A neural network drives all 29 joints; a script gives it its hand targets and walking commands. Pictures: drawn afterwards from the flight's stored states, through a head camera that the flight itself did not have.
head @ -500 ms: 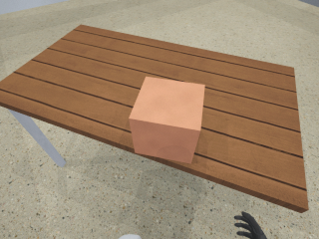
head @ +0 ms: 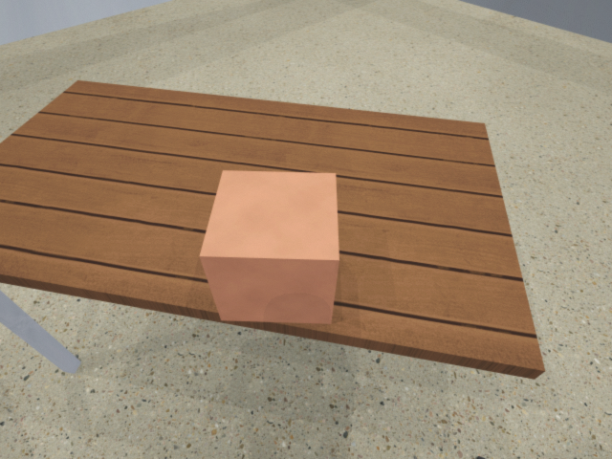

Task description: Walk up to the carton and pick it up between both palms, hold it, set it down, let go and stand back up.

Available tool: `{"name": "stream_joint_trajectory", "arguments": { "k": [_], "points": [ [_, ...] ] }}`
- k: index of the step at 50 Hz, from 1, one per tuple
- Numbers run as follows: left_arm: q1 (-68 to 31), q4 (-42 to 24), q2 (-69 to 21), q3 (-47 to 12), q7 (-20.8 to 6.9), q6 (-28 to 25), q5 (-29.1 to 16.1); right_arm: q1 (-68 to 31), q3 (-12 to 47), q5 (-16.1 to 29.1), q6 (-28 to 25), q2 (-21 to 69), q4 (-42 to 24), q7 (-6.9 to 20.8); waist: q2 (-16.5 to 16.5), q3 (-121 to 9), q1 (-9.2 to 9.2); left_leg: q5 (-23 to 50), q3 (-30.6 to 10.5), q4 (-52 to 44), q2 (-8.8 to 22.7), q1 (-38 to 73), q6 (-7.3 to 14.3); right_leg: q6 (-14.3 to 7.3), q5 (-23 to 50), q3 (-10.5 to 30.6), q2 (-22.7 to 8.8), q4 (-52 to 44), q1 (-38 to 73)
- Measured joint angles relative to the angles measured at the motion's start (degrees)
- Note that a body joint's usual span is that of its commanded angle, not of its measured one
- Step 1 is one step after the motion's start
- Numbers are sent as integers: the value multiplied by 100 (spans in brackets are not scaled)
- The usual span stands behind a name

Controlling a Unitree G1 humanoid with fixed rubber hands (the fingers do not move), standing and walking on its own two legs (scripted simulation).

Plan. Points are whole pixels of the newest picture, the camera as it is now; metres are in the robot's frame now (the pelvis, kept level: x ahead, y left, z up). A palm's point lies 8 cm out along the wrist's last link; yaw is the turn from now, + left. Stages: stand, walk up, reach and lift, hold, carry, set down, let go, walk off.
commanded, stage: walk up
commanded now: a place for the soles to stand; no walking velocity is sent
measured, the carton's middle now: (277, 248) +0.43 +0.06 +0.00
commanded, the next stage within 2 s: reach and lift in 1.94 s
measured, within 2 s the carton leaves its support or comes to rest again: neither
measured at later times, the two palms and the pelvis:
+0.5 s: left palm out of the picture +0.08 +0.26 -0.11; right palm out of the picture +0.05 -0.25 -0.11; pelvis +0.00 +0.01 +0.00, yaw -6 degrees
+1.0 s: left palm out of the picture +0.09 +0.26 -0.11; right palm out of the picture +0.02 -0.26 -0.12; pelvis +0.00 +0.01 -0.01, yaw -8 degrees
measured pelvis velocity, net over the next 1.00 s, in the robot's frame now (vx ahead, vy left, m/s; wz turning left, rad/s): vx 0.00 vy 0.01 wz -0.13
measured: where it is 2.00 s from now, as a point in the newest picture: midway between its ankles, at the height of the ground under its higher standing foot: outside the picture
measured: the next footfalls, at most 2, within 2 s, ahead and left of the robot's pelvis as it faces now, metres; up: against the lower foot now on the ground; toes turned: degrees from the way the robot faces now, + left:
none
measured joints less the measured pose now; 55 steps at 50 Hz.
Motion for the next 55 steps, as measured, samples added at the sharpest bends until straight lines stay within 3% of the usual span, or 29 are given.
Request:
{"name": "stream_joint_trajectory", "arguments": {
  "k": [26, 55],
  "points": [
    [-234, 140, 16, -14, 55, 53, 34, 55, -57, -22, 114, -64, -48, 17, -78, 6, -50, -268, 588, 260, 149, 57, 79, 80, -135, 578, 129, 451, -238],
    [-264, 172, 107, -11, 104, 87, 44, 338, -74, -43, 63, -150, -73, -3, -99, -23, -101, -296, 803, 224, 181, 72, 121, 136, -101, 798, 172, 470, -324]
  ]
}}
